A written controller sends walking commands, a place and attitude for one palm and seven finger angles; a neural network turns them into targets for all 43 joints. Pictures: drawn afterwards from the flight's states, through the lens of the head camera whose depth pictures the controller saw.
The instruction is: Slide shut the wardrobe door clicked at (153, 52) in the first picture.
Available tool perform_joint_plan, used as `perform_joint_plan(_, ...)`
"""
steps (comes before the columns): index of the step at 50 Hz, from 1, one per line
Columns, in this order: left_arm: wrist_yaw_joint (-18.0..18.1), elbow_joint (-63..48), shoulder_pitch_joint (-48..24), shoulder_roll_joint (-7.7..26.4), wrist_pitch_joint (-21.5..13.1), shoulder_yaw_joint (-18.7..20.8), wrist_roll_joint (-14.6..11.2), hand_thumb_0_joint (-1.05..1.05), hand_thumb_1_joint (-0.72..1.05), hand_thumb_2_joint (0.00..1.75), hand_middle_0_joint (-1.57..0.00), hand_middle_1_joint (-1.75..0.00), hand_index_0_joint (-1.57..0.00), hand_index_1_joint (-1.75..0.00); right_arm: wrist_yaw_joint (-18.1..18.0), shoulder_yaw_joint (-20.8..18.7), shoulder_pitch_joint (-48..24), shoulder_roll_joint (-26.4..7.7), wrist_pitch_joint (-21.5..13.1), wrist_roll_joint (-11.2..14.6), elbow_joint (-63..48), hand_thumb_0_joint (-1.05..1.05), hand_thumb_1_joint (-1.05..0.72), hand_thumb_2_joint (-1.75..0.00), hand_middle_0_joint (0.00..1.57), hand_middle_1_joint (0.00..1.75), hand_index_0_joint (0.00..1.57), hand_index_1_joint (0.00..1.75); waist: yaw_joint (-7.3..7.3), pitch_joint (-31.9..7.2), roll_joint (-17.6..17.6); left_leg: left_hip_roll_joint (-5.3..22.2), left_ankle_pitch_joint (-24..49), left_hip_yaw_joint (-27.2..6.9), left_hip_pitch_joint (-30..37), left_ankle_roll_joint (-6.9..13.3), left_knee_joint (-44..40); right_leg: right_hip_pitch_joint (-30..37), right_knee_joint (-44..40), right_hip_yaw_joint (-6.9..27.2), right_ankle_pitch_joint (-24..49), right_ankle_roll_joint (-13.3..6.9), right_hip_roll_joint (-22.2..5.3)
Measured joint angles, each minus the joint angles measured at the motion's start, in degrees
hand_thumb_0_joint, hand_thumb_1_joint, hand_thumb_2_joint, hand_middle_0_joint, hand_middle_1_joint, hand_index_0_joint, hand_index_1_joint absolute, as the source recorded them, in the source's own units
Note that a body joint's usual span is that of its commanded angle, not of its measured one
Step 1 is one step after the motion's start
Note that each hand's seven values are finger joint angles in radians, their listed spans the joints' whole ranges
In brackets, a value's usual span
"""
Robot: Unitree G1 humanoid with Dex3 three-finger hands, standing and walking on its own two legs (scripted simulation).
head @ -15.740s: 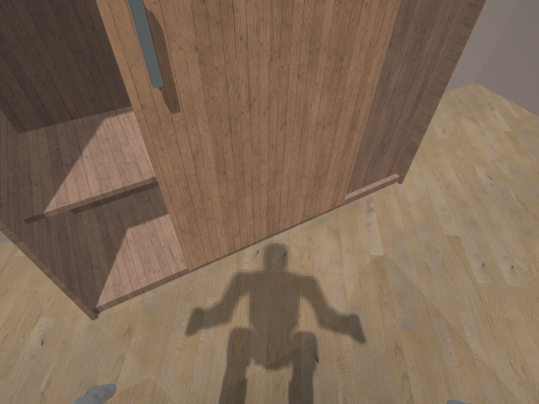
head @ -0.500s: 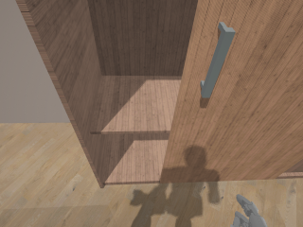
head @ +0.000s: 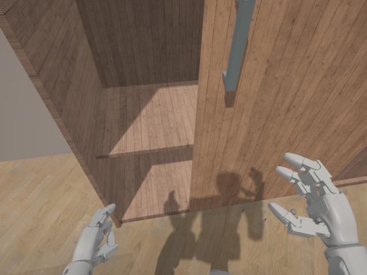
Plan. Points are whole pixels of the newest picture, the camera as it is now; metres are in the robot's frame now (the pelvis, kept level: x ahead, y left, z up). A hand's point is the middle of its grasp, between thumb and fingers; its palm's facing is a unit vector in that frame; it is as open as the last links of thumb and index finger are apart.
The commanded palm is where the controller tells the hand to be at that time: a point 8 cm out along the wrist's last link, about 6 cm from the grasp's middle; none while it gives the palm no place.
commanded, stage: raise the hand with hooked fingers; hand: right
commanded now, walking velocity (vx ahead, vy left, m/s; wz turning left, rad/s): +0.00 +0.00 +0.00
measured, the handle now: (234, 45) +0.53 -0.11 +0.25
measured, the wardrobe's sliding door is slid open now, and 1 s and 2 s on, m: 0.37 0.37 0.37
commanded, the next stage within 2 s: move the hooked fingers beside the handle in 1.44 s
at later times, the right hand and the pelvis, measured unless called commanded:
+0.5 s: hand (324, 161) +0.27 -0.24 +0.17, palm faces -0.07 +0.99 -0.13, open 13.0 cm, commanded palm +0.24 -0.29 +0.20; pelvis +0.02 -0.01 +0.03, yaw +2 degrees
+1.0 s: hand out of the picture +0.32 -0.28 +0.29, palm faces +0.01 +0.99 -0.16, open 14.0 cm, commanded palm +0.29 -0.31 +0.28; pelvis +0.04 +0.00 +0.04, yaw +2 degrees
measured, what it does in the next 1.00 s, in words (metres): stands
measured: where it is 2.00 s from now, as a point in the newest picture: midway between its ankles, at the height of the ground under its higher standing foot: outside the picture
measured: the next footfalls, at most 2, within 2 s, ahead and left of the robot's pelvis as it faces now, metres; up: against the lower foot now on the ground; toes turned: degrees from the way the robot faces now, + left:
none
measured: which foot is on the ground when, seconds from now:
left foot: down 0.00-1.00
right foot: down 0.00-1.00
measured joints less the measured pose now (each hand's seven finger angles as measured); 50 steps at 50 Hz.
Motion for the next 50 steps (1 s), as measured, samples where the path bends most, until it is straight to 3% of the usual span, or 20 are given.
perform_joint_plan(5,0.45,1.95,1.51,-2.01,0.09,-1.92,-0.41,0.01,0.90,0.90,-0.21,-0.30,-0.21,-0.30,5.08,-1.94,-7.10,-3.37,9.30,0.56,5.73,0.01,-0.21,-0.60,0.25,0.74,0.24,0.74,2.82,-0.66,-0.94,-0.19,1.95,-1.87,1.06,-0.10,-3.20,2.48,-4.31,-2.05,1.84,-0.16,-0.22)
perform_joint_plan(9,0.46,1.42,3.99,-1.40,-0.28,-1.32,-0.46,0.02,0.90,0.90,-0.21,-0.30,-0.21,-0.30,4.44,-7.19,-5.55,-4.40,14.79,4.04,6.52,0.00,-0.12,-0.56,0.26,0.80,0.26,0.80,4.44,-1.38,-0.78,-0.35,3.04,-3.63,2.68,-0.21,-5.80,5.41,-8.05,-4.01,2.89,-0.29,-0.38)
perform_joint_plan(13,0.19,2.12,6.34,0.89,-1.91,0.31,-0.41,0.02,0.90,0.90,-0.21,-0.30,-0.21,-0.30,2.81,-11.24,-3.44,-4.12,13.34,5.80,2.90,0.00,-0.03,-0.52,0.26,0.86,0.26,0.86,3.60,-1.75,-0.32,-0.53,3.54,-3.75,5.39,-0.27,-8.17,8.07,-10.20,-4.26,3.21,-0.29,-0.51)
perform_joint_plan(17,0.64,3.51,6.36,3.56,-3.20,1.48,-0.92,0.02,0.90,0.90,-0.21,-0.30,-0.21,-0.30,3.51,-11.58,-5.12,-4.03,12.28,5.47,2.40,0.00,0.07,-0.48,0.27,0.92,0.26,0.92,2.14,-1.09,-0.42,-0.41,4.05,-2.99,8.19,-0.49,-10.25,10.09,-11.38,-3.58,3.52,-0.49,-0.31)
perform_joint_plan(24,2.18,3.40,2.67,4.34,-3.93,1.42,-1.45,0.02,0.91,0.90,-0.20,-0.30,-0.20,-0.30,6.02,-10.70,-10.58,-6.74,17.03,3.60,5.51,0.00,0.24,-0.41,0.28,1.02,0.28,1.02,1.34,0.41,-0.24,-0.17,5.62,-2.81,12.00,-0.65,-13.99,13.76,-14.97,-3.57,5.07,-0.72,0.06)
perform_joint_plan(31,1.70,2.71,0.92,2.02,-3.47,-0.74,-1.29,0.01,0.91,0.90,-0.20,-0.30,-0.20,-0.30,7.47,-15.55,-17.13,-9.51,18.53,5.78,6.60,-0.01,0.39,-0.34,0.30,1.13,0.29,1.13,0.37,-0.59,-0.35,-0.24,6.69,-2.85,16.01,-0.59,-17.78,17.86,-18.85,-3.80,6.12,-0.60,0.10)
perform_joint_plan(40,1.11,2.13,-0.42,1.49,-0.03,-2.71,-1.95,0.01,0.90,0.90,-0.21,-0.30,-0.21,-0.30,10.35,-16.17,-24.49,-12.03,27.52,3.76,11.34,-0.01,0.49,-0.31,0.30,1.18,0.30,1.18,-0.50,0.84,-1.70,0.20,7.87,-2.66,16.96,-0.67,-20.21,18.99,-21.94,-3.73,7.77,-0.74,0.63)
perform_joint_plan(45,0.95,2.70,0.39,1.38,1.10,-3.08,-1.65,0.01,0.90,0.90,-0.21,-0.30,-0.21,-0.30,11.59,-18.67,-25.76,-13.24,27.60,4.68,8.81,-0.01,0.50,-0.30,0.30,1.19,0.30,1.19,-0.25,0.00,-1.56,0.01,8.05,-2.72,18.29,-0.57,-21.66,20.41,-23.44,-3.86,7.94,-0.64,0.48)
perform_joint_plan(50,0.79,3.64,0.66,2.07,2.06,-2.67,-2.16,0.01,0.90,0.90,-0.21,-0.30,-0.21,-0.30,12.22,-21.36,-32.46,-16.81,29.07,4.74,14.99,-0.01,0.50,-0.30,0.31,1.20,0.30,1.20,-0.22,-0.65,-1.57,-0.13,8.15,-2.47,19.22,-0.41,-22.60,21.28,-24.42,-3.66,8.13,-0.44,0.37)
